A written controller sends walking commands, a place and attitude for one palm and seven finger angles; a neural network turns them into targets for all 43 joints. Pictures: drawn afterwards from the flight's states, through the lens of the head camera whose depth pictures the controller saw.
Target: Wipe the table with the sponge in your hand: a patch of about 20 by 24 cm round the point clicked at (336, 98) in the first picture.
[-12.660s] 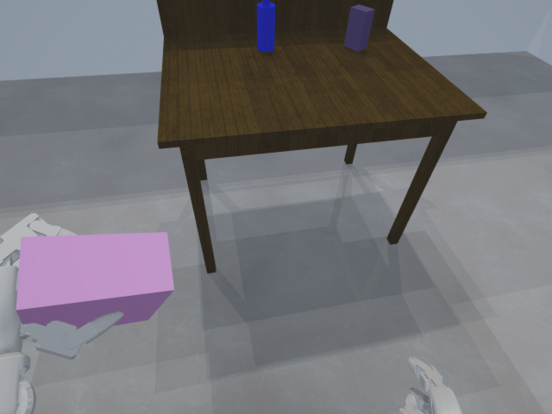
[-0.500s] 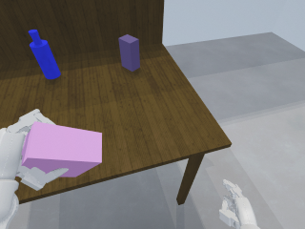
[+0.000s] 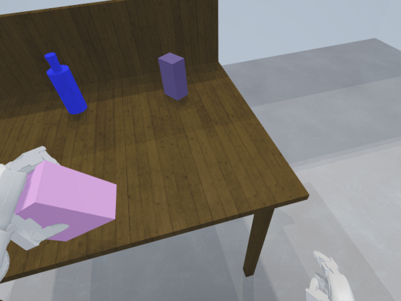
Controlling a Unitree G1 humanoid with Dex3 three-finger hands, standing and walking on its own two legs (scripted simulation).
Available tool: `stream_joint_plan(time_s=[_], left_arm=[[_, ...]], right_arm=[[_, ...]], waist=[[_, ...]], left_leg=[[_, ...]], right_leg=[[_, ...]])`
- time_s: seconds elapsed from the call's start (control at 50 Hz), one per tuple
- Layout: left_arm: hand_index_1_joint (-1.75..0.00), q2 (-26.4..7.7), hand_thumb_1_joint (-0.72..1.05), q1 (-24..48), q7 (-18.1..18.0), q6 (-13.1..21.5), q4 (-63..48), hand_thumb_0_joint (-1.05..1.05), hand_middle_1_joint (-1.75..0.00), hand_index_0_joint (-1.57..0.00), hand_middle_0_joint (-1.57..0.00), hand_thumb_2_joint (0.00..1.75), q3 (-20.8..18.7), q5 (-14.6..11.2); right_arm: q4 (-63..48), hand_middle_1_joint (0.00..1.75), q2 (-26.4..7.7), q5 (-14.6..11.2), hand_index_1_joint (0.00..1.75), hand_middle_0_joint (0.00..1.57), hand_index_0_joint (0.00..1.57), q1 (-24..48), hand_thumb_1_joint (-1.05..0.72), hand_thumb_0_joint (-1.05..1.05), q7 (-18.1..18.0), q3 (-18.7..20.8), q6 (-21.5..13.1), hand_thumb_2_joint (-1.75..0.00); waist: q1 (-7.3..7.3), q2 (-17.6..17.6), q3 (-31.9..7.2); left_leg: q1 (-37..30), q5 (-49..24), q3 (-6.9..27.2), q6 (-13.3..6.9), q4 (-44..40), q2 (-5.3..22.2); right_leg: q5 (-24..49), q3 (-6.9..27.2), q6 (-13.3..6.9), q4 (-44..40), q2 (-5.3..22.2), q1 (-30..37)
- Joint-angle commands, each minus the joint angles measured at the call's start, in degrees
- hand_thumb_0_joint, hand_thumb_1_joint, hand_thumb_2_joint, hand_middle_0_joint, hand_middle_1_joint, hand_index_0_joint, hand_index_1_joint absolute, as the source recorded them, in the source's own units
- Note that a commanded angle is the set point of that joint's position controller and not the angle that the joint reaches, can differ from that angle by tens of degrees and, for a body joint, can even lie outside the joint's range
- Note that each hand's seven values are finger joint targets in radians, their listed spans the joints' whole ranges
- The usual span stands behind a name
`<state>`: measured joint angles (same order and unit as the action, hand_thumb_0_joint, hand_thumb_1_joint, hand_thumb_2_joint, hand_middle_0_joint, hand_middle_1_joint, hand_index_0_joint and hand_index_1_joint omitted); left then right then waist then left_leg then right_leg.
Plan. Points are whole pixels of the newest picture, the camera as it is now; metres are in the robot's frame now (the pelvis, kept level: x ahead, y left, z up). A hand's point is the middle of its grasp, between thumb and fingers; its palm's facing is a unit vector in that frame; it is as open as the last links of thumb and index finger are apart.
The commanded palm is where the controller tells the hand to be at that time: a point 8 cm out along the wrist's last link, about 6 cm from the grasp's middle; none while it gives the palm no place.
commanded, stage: turn the palm down, sponge in hand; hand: left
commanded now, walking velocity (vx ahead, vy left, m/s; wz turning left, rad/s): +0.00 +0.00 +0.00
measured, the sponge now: (69, 209) +0.22 +0.26 +0.12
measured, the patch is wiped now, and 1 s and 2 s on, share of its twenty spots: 0.00 0.00 0.00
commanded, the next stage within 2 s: move the sponge above the wiping area in 1.34 s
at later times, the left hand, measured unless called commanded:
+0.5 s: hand (30, 199) +0.21 +0.31 +0.15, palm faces +0.19 -0.27 -0.94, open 10.1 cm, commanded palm +0.19 +0.31 +0.21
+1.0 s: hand (32, 206) +0.20 +0.30 +0.15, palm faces +0.08 -0.07 -0.99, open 10.1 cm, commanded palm +0.17 +0.29 +0.22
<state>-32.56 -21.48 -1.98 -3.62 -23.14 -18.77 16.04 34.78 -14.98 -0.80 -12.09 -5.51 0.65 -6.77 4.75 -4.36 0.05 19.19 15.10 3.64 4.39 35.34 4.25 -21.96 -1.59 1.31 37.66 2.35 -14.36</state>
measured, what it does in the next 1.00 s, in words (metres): stands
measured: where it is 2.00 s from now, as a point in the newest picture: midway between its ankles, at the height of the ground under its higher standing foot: outside the picture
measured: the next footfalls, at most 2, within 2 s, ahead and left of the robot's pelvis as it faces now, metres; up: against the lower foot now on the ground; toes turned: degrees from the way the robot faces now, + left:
none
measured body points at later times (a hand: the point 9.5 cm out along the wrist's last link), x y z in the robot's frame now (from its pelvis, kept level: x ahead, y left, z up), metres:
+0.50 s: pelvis +0.00 +0.03 +0.01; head -0.01 -0.01 +0.46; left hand +0.20 +0.32 +0.20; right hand +0.24 -0.17 -0.06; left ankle +0.04 +0.18 -0.72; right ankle -0.02 -0.13 -0.72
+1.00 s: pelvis -0.01 +0.01 +0.01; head -0.03 -0.04 +0.46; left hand +0.20 +0.30 +0.20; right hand +0.24 -0.18 -0.06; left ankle +0.04 +0.18 -0.72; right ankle -0.02 -0.13 -0.72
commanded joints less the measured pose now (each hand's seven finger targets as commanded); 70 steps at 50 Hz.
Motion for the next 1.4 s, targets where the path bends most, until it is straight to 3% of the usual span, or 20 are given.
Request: stream_joint_plan(time_s=[0.0, 0.1, 0.12, 0.14, 0.22, 0.24, 0.32, 0.34, 0.44, 0.52, 0.64, 0.72, 0.74, 0.92, 0.94, 1.02, 1.04, 1.22, 1.24, 1.38], left_arm=[[-1.6, -14.0, 0.1, 9.1, -1.8, 0.8, -12.0, 0.0, -1.6, -1.2, -1.2, 1.3, -6.6, 3.8], [-1.6, -14.8, 0.1, 7.8, -2.7, 0.3, -14.3, 0.0, -1.6, -1.2, -1.2, 1.3, -6.1, 7.9], [-1.6, -16.8, 0.1, 7.1, -3.2, -1.0, -13.4, 0.0, -1.6, -1.2, -1.2, 1.3, -8.0, 9.2], [-1.6, -12.5, 0.1, 8.5, -3.3, -1.5, -14.3, 0.0, -1.6, -1.2, -1.2, 1.3, -4.0, 9.6], [-1.6, -15.8, 0.1, 8.8, -3.6, -6.1, -10.9, 0.0, -1.6, -1.2, -1.2, 1.3, -6.3, 12.2], [-1.6, -12.2, 0.1, 10.4, -3.3, -6.9, -11.4, 0.0, -1.6, -1.2, -1.2, 1.3, -2.3, 12.6], [-1.6, -14.9, 0.1, 12.8, -1.3, -10.4, -10.9, 0.0, -1.6, -1.2, -1.2, 1.3, -2.1, 16.3], [-1.6, -11.9, 0.1, 14.0, -0.7, -10.4, -12.3, 0.0, -1.6, -1.2, -1.2, 1.3, 1.5, 16.7], [-1.6, -12.0, 0.1, 16.5, 1.2, -11.2, -11.1, 0.0, -1.6, -1.2, -1.2, 1.3, 3.6, 20.6], [-1.6, -15.8, 0.1, 19.2, 1.1, -11.6, -9.4, 0.0, -1.6, -1.2, -1.2, 1.3, 1.0, 24.0], [-1.6, -12.3, 0.1, 22.3, 1.4, -12.3, -8.0, 0.0, -1.6, -1.2, -1.2, 1.3, 5.7, 27.0], [-1.6, -14.9, 0.1, 23.1, 2.4, -13.2, -6.8, 0.0, -1.6, -1.2, -1.2, 1.3, 4.6, 29.5], [-1.6, -11.8, 0.1, 23.3, 2.7, -13.0, -6.5, 0.0, -1.6, -1.2, -1.2, 1.3, 8.0, 29.8], [-1.6, -15.9, 0.1, 24.5, 3.5, -13.8, -2.8, 0.0, -1.6, -1.2, -1.2, 1.3, 5.1, 34.4], [-1.6, -11.8, 0.1, 25.0, 3.7, -13.5, -2.9, 0.0, -1.6, -1.2, -1.2, 1.3, 8.9, 33.6], [-1.6, -15.6, 0.1, 25.3, 4.0, -12.6, -3.0, 0.0, -1.6, -1.2, -1.2, 1.3, 5.3, 33.3], [-1.6, -12.2, 0.1, 25.6, 4.0, -12.2, -2.5, 0.0, -1.6, -1.2, -1.2, 1.3, 8.7, 33.1], [-1.6, -15.7, 0.1, 25.6, 3.1, -12.0, -2.7, 0.0, -1.6, -1.2, -1.2, 1.3, 4.8, 33.8], [-1.6, -12.1, 0.1, 25.8, 3.0, -11.9, -2.7, 0.0, -1.6, -1.2, -1.2, 1.3, 8.4, 33.5], [-1.6, -12.4, 0.1, 25.4, 3.3, -12.1, -1.8, 0.0, -1.6, -1.2, -1.2, 1.3, 8.3, 33.2]], right_arm=[[-10.5, 0.3, -5.3, 0.1, 0.3, 0.2, 0.2, 8.6, -0.9, 0.0, -1.3, 1.8, -2.9, -0.9], [-10.4, 0.3, -5.0, 0.3, 0.3, 0.2, 0.2, 8.9, -0.9, 0.0, -1.5, 1.9, -2.7, -0.9], [-10.3, 0.3, -5.0, -0.1, 0.3, 0.2, 0.2, 10.9, -0.9, 0.0, -1.3, 1.5, -2.6, -0.9], [-10.8, 0.3, -4.0, -0.1, 0.3, 0.2, 0.2, 10.6, -0.9, 0.0, -1.2, 0.9, -2.4, -0.9], [-10.1, 0.3, -4.7, -0.6, 0.3, 0.2, 0.2, 12.9, -0.9, 0.0, -0.9, 0.7, -0.8, -0.9], [-10.5, 0.3, -4.1, -0.7, 0.3, 0.2, 0.2, 12.6, -0.9, 0.0, -0.8, 0.2, -0.5, -0.9], [-10.4, 0.3, -4.5, -0.8, 0.3, 0.2, 0.2, 16.3, -0.9, 0.0, -0.9, -0.5, 0.6, -0.9], [-11.0, 0.3, -4.0, -0.8, 0.3, 0.2, 0.2, 15.9, -0.9, 0.0, -0.8, -0.8, 0.5, -0.9], [-10.4, 0.3, -3.7, -0.7, 0.3, 0.2, 0.2, 17.7, -0.9, 0.0, -0.9, -1.5, 0.8, -0.9], [-9.2, 0.3, -4.0, -0.5, 0.3, 0.2, 0.2, 20.2, -0.9, 0.0, -1.1, -1.7, 1.2, -0.9], [-8.5, 0.3, -3.5, -0.6, 0.3, 0.2, 0.2, 21.4, -0.9, 0.0, -0.4, -1.9, 1.1, -0.9], [-7.9, 0.3, -3.9, -0.6, 0.3, 0.2, 0.2, 23.3, -0.9, 0.0, -0.1, -1.9, 1.4, -0.9], [-8.0, 0.3, -3.5, -0.7, 0.3, 0.2, 0.2, 22.7, -0.9, 0.0, 0.0, -1.9, 1.1, -0.9], [-7.0, 0.3, -4.1, -0.6, 0.3, 0.2, 0.2, 24.9, -0.9, 0.0, 0.9, -1.5, 1.5, -0.9], [-7.2, 0.3, -3.5, -0.8, 0.3, 0.2, 0.2, 24.0, -0.9, 0.0, 0.9, -1.6, 1.3, -0.9], [-7.0, 0.3, -4.0, -0.7, 0.3, 0.2, 0.2, 25.0, -0.9, 0.0, 0.7, -1.4, 1.0, -0.9], [-7.1, 0.3, -3.5, -0.8, 0.3, 0.2, 0.2, 24.2, -0.9, 0.0, 0.8, -1.6, 0.8, -0.9], [-6.5, 0.3, -4.0, -0.6, 0.3, 0.2, 0.2, 24.8, -0.9, 0.0, 1.0, -1.1, 0.9, -0.9], [-6.8, 0.3, -3.5, -0.8, 0.3, 0.2, 0.2, 24.2, -0.9, 0.0, 1.0, -1.3, 0.6, -0.9], [-6.3, 0.3, -4.1, -0.8, 0.3, 0.2, 0.2, 23.6, -0.9, 0.0, 1.1, -0.8, 0.9, -0.9]], waist=[[-0.13, 2.2, -8.5], [0.44, 1.6, -10.4], [1.13, 0.1, -9.4], [0.46, 0.2, -9.2], [1.62, -1.4, -7.6], [0.81, -1.1, -7.4], [1.71, -1.9, -8.2], [0.94, -1.6, -8.4], [1.11, -1.4, -7.7], [2.33, -3.6, -7.7], [1.94, -3.1, -8.8], [2.72, -2.8, -8.6], [2.0, -2.4, -8.8], [3.63, -0.6, -7.9], [2.49, 0.5, -7.7], [3.32, 0.6, -7.2], [2.46, 1.1, -6.8], [3.61, -0.7, -7.4], [2.86, -0.7, -8.0], [2.79, -0.5, -6.9]], left_leg=[[-6.7, -10.3, -7.0, -5.0, -2.1, -5.3], [-7.8, -12.4, -6.3, -5.0, -2.1, -5.0], [-7.3, -11.9, -6.2, -4.6, -2.5, -5.1], [-7.3, -12.8, -6.2, -4.7, -2.6, -5.2], [-7.0, -12.3, -5.8, -4.1, -4.4, -4.7], [-7.1, -12.4, -5.7, -4.2, -5.0, -4.6], [-8.8, -11.3, -5.0, -4.1, -7.1, -4.4], [-9.5, -11.9, -4.9, -4.4, -7.2, -4.4], [-10.5, -9.5, -4.1, -4.5, -9.5, -4.4], [-11.0, -7.0, -3.7, -4.3, -11.2, -4.6], [-12.3, -9.0, -4.2, -4.6, -11.4, -5.0], [-12.5, -8.9, -4.0, -4.8, -11.8, -5.3], [-12.7, -9.6, -4.5, -4.9, -11.6, -5.4], [-13.0, -10.7, -4.4, -5.4, -11.3, -5.8], [-13.1, -10.9, -5.0, -5.5, -11.2, -5.8], [-13.8, -9.7, -4.7, -5.6, -11.3, -5.9], [-13.2, -9.5, -5.1, -5.6, -11.3, -5.8], [-13.6, -9.1, -4.7, -5.4, -12.1, -5.8], [-13.7, -9.4, -5.4, -5.4, -11.8, -5.8], [-13.5, -8.4, -4.9, -5.5, -12.8, -5.6]], right_leg=[[15.5, -2.3, -0.2, -8.2, -1.5, -3.1], [17.1, -2.8, -0.6, -7.5, -1.6, -2.2], [15.9, -2.5, -1.1, -7.8, -2.1, -1.9], [16.8, -3.2, -1.1, -7.5, -1.8, -1.9], [15.3, -2.9, -1.6, -8.8, -2.3, -1.0], [15.3, -3.6, -1.6, -8.8, -2.1, -0.7], [13.2, -3.1, -2.1, -10.3, -2.8, 0.4], [13.8, -3.6, -2.0, -10.4, -2.5, 0.5], [11.6, -3.5, -2.4, -12.1, -2.8, 1.3], [10.1, -2.6, -2.9, -13.4, -3.5, 2.4], [10.8, -3.0, -3.0, -14.2, -3.1, 3.8], [10.9, -2.0, -3.3, -15.1, -3.6, 4.4], [10.9, -2.7, -3.0, -14.8, -3.1, 4.2], [11.5, -1.1, -3.4, -15.9, -3.4, 4.2], [11.4, -2.2, -2.9, -15.6, -2.9, 3.9], [10.5, -0.6, -3.0, -16.9, -3.3, 3.4], [9.9, -1.8, -2.7, -16.3, -2.8, 3.3], [9.8, -0.7, -3.3, -16.7, -3.4, 4.1], [9.7, -1.7, -2.9, -16.2, -2.9, 4.0], [9.8, -1.8, -2.9, -16.5, -3.0, 4.0]])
